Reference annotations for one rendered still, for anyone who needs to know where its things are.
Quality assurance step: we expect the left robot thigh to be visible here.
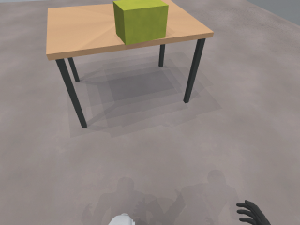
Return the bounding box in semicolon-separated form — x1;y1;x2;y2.
109;215;135;225

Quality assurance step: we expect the robot right hand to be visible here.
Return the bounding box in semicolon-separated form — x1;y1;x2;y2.
236;200;271;225

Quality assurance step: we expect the table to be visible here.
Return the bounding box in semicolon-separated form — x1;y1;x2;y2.
46;0;214;128

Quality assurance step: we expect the carton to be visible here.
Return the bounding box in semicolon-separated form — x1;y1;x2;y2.
112;0;169;46

